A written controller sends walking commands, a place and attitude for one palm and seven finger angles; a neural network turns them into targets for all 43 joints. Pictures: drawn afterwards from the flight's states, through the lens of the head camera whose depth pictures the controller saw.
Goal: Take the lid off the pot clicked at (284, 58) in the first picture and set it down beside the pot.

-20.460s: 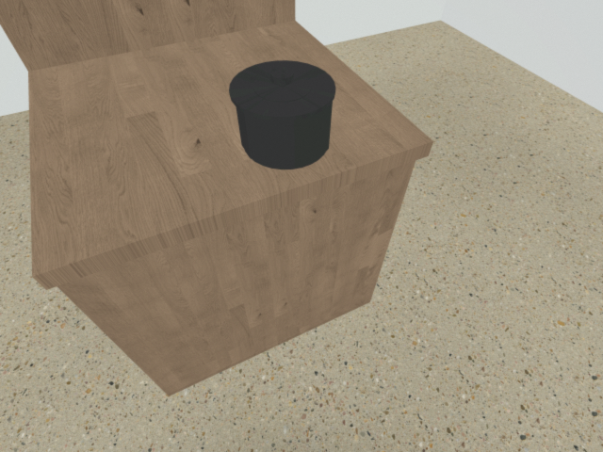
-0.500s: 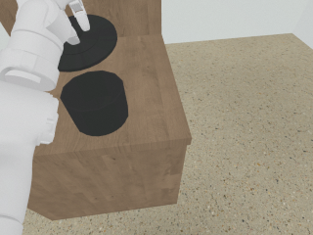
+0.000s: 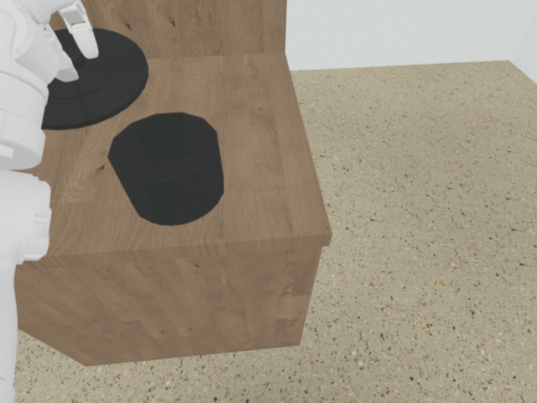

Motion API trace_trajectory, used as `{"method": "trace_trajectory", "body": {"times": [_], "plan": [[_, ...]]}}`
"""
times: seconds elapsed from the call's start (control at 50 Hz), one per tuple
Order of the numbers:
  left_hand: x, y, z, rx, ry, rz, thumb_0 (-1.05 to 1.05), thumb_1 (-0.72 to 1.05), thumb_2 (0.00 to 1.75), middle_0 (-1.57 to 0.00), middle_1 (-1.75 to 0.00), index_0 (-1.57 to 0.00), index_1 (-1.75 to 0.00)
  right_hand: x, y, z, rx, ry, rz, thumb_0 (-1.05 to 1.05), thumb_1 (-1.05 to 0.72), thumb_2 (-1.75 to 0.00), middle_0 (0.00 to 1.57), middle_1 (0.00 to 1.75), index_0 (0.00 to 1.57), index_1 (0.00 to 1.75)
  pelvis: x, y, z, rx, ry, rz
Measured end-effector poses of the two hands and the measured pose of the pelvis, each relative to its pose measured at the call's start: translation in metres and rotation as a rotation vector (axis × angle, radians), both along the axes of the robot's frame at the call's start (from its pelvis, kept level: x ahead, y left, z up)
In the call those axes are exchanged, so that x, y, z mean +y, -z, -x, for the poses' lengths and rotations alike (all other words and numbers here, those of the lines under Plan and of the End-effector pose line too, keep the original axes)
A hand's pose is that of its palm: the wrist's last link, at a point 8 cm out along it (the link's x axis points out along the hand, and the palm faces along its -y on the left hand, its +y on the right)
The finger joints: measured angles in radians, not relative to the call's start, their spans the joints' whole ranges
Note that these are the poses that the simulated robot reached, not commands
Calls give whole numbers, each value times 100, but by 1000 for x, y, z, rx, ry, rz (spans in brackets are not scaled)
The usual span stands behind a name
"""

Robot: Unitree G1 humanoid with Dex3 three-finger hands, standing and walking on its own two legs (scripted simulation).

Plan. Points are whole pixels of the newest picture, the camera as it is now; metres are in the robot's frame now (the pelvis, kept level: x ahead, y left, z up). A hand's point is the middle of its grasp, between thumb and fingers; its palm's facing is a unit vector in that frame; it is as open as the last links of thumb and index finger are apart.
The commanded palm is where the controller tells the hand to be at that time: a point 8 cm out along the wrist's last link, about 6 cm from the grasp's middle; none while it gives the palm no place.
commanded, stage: move the lid sideways beside the pot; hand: left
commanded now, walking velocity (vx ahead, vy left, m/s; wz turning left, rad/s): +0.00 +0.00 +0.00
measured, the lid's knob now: (65, 58) +0.49 +0.25 +0.27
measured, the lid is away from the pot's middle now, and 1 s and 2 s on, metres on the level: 0.09 0.20 0.23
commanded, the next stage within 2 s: lower the lid onto the table in 1.50 s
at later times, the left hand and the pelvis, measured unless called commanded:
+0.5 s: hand (13, 46) +0.46 +0.28 +0.30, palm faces -0.18 -0.15 -0.97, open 6.7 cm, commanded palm +0.45 +0.30 +0.37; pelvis +0.00 +0.01 +0.00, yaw -1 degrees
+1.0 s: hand out of the picture +0.45 +0.35 +0.29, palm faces -0.23 -0.18 -0.96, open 6.7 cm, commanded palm +0.46 +0.35 +0.37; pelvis +0.00 +0.01 +0.00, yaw -1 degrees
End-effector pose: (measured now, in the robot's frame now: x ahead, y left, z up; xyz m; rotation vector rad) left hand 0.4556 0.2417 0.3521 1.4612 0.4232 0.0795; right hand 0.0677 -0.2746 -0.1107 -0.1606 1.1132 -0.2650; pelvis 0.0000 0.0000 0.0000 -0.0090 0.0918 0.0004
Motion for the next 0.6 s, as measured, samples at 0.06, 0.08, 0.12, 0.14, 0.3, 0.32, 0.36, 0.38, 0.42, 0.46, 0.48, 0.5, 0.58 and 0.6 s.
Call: {"method": "trace_trajectory", "body": {"times": [0.06, 0.08, 0.12, 0.14, 0.3, 0.32, 0.36, 0.38, 0.42, 0.46, 0.48, 0.5, 0.58, 0.6], "plan": [[4, 0, 1, -4, 8, -2, 5, 33, 60, -67, -100, -76, -101, 3, 0, -2, -1, -9, 0, 1, -91, -90, 20, 30, 20, 30, 2, 0, 1, 4, -4, 2], [4, -1, 1, -7, 14, -1, 5, 33, 60, -67, -100, -76, -101, 4, 0, -3, -3, -11, -2, 1, -91, -90, 20, 30, 20, 30, 2, 0, 1, 5, -4, 2], [5, -2, 1, -11, 18, -2, 5, 33, 60, -67, -100, -76, -101, 7, 0, -4, -5, -13, -7, 1, -91, -90, 20, 30, 20, 30, 4, 0, 1, 8, -4, 3], [6, -3, 0, -10, 17, 3, 5, 33, 60, -67, -100, -76, -101, 8, 1, -4, -3, -13, -10, 1, -91, -90, 20, 30, 20, 30, 5, 0, 2, 9, -4, 4], [17, -5, -2, -8, 0, 19, 5, 33, 60, -67, -99, -76, -101, 18, 5, 5, 14, 9, -37, 1, -91, -90, 20, 30, 20, 30, 10, 0, 2, 14, 10, 4], [19, -5, -2, -8, -3, 24, 5, 33, 60, -67, -99, -76, -101, 19, 5, 8, 19, 12, -39, 1, -91, -90, 20, 30, 20, 30, 10, 0, 2, 14, 12, 4], [25, -5, -2, -8, -12, 32, 5, 33, 60, -67, -99, -76, -101, 20, 6, 12, 28, 21, -42, 1, -91, -90, 20, 30, 20, 30, 11, 0, 2, 14, 15, 4], [28, -5, -2, -8, -18, 31, 5, 33, 60, -67, -99, -76, -101, 20, 6, 14, 33, 25, -44, 1, -91, -90, 20, 30, 20, 30, 11, 0, 2, 14, 17, 4], [33, -6, 0, -9, -29, 25, 5, 33, 60, -67, -99, -76, -101, 20, 6, 19, 44, 33, -44, 1, -91, -90, 20, 30, 20, 30, 12, 0, 2, 15, 19, 4], [38, -6, 2, -12, -39, 20, 5, 33, 60, -67, -99, -76, -101, 19, 7, 24, 55, 38, -43, 1, -91, -90, 20, 30, 20, 30, 12, 0, 2, 14, 19, 5], [41, -6, 3, -14, -43, 17, 5, 33, 60, -67, -99, -75, -101, 19, 7, 26, 60, 39, -41, 1, -91, -90, 20, 30, 20, 30, 12, 0, 2, 14, 18, 6], [43, -6, 4, -15, -48, 16, 5, 33, 60, -67, -99, -75, -101, 19, 6, 28, 65, 39, -39, 1, -91, -90, 20, 30, 20, 30, 13, 0, 3, 13, 18, 6], [53, -4, 7, -7, -70, 13, 5, 33, 60, -67, -99, -75, -101, 16, 5, 33, 84, 41, -26, 1, -91, -90, 20, 30, 20, 30, 13, 0, 4, 11, 14, 8], [56, -4, 8, -4, -73, 14, 5, 33, 60, -67, -99, -75, -101, 15, 5, 34, 87, 40, -22, 1, -91, -90, 20, 30, 20, 30, 13, -1, 5, 11, 13, 8]]}}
